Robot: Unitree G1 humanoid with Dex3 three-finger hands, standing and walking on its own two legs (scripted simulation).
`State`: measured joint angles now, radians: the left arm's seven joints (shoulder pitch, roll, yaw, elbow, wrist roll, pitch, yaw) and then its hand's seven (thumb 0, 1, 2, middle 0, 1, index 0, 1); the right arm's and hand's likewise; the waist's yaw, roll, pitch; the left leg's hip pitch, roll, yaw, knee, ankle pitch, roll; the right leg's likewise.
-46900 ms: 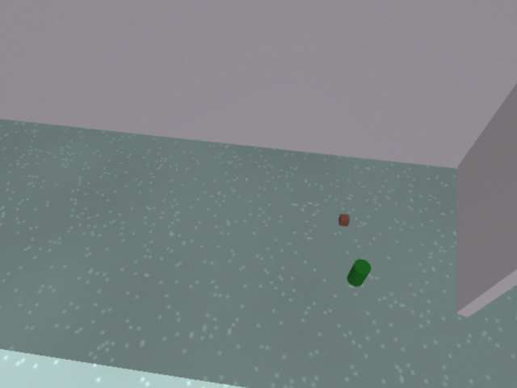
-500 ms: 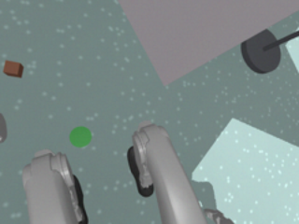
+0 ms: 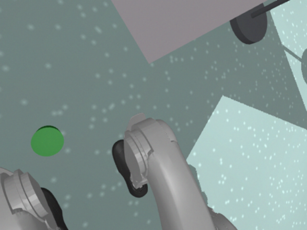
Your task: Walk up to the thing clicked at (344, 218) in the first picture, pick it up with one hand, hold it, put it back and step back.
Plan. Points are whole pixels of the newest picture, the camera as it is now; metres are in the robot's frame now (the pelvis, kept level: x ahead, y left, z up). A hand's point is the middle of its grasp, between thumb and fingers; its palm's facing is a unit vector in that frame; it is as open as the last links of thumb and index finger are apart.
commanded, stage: rest palm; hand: left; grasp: from above
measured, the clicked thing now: out of the picture +0.57 +0.29 -0.30
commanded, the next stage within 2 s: none
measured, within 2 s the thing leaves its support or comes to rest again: neither
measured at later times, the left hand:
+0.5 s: hand out of the picture +0.51 +0.28 -0.23, palm faces -0.39 -0.26 -0.88, open 13.9 cm
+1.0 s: hand out of the picture +0.54 +0.27 -0.24, palm faces -0.34 -0.27 -0.90, open 14.1 cm
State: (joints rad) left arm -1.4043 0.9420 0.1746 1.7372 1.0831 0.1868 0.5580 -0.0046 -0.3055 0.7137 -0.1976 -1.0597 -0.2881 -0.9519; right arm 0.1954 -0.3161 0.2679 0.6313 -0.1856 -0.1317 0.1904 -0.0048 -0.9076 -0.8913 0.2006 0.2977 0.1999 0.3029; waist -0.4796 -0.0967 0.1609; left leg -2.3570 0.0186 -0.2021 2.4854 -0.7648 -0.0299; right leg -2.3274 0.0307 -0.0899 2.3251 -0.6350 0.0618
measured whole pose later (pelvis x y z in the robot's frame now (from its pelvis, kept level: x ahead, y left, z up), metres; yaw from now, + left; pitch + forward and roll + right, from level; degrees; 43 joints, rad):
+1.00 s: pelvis -0.01 +0.01 +0.01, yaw -4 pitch +34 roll -15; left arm -1.43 1.05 0.09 1.75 1.01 0.26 0.55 0.00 -0.54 0.92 -0.09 -1.09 -0.11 -1.05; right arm 0.21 -0.36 0.39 0.62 -0.21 -0.16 0.24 0.01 -0.93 -0.90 0.20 0.30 0.20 0.30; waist -0.55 -0.11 0.21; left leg -2.35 0.03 -0.25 2.49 -0.76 -0.01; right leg -2.28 0.04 -0.13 2.28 -0.62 0.08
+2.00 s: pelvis -0.01 +0.01 +0.01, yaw -4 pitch +34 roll -15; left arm -1.45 1.07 0.05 1.72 0.96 0.26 0.53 0.00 -0.45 0.90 -0.10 -1.09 -0.13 -1.04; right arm 0.19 -0.37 0.41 0.61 -0.21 -0.17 0.23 0.00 -0.91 -0.90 0.20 0.30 0.20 0.30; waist -0.55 -0.13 0.24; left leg -2.35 0.03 -0.26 2.48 -0.75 -0.02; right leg -2.28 0.04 -0.15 2.26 -0.60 0.07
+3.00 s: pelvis -0.01 +0.01 +0.01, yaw -4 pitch +34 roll -15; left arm -1.45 1.09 0.08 1.73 0.95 0.26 0.57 0.00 -0.27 0.76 -0.18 -1.03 -0.25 -0.95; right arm 0.18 -0.38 0.42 0.60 -0.22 -0.18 0.23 0.01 -0.91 -0.90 0.20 0.30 0.20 0.30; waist -0.57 -0.14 0.26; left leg -2.34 0.03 -0.26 2.47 -0.76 -0.02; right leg -2.27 0.04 -0.15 2.25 -0.61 0.07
